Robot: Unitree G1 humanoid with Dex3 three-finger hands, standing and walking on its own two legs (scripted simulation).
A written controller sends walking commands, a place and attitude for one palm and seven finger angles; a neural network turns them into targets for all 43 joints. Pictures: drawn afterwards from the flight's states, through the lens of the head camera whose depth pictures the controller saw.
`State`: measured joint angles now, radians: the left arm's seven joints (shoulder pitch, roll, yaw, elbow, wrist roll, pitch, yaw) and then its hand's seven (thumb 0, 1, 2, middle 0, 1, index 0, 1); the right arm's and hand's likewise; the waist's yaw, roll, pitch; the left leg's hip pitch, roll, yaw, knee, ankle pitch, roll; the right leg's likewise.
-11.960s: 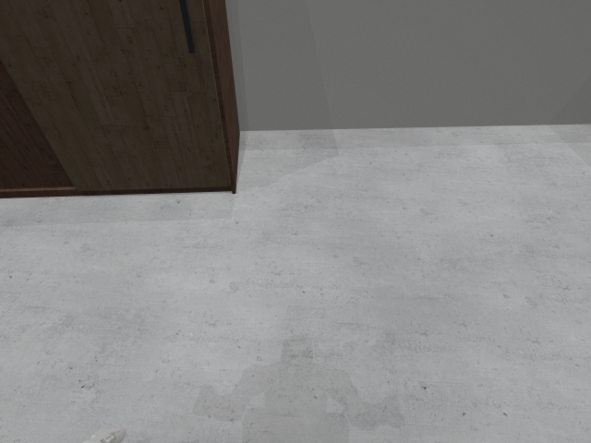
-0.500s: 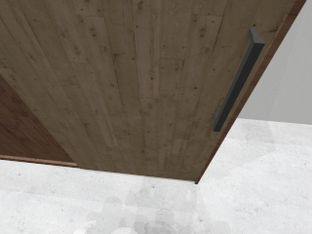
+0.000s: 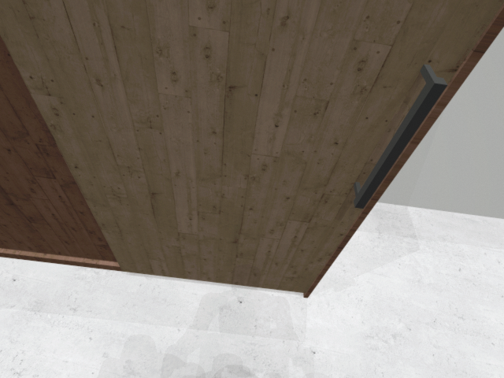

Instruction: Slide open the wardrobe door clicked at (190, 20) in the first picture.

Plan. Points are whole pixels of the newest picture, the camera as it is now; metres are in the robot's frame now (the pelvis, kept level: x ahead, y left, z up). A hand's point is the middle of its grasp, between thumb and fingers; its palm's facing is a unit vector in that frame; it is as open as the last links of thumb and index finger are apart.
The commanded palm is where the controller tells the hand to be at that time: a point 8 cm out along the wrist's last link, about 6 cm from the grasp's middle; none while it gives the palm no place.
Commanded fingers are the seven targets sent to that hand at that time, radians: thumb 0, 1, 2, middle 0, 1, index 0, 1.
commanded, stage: come to a stop and stand still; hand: right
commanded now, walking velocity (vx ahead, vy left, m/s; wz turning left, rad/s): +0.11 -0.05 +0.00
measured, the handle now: (387, 148) +0.50 -0.23 +0.10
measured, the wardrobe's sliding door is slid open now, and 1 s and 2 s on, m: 0.00 0.00 0.00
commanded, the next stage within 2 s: look again from close up in 0.88 s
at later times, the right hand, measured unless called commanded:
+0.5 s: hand out of the picture +0.02 -0.23 -0.19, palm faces +0.03 +0.98 -0.18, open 7.4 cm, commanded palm none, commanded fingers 0.00 -0.90 -0.90 0.20 0.30 0.20 0.30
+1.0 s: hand out of the picture +0.02 -0.22 -0.19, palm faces +0.03 +0.98 -0.20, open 7.3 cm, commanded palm none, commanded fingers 0.00 -0.90 -0.90 0.20 0.30 0.20 0.30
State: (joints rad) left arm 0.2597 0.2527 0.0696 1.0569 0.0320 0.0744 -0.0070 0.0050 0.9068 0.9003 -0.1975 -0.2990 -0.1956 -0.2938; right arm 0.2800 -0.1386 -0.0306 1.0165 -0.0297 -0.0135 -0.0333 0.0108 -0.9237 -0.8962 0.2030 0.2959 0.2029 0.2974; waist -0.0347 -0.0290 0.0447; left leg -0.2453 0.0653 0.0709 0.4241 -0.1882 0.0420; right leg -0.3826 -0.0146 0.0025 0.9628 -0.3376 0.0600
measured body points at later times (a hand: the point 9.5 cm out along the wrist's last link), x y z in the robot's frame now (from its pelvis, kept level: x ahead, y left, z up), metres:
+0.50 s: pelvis +0.01 -0.05 -0.01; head +0.02 -0.06 +0.44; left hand +0.01 +0.17 -0.17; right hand +0.02 -0.28 -0.17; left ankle +0.01 +0.07 -0.75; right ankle -0.03 -0.18 -0.75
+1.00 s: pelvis +0.02 -0.04 -0.01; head +0.03 -0.04 +0.44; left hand +0.01 +0.17 -0.17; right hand +0.02 -0.27 -0.17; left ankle +0.01 +0.07 -0.75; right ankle -0.03 -0.18 -0.75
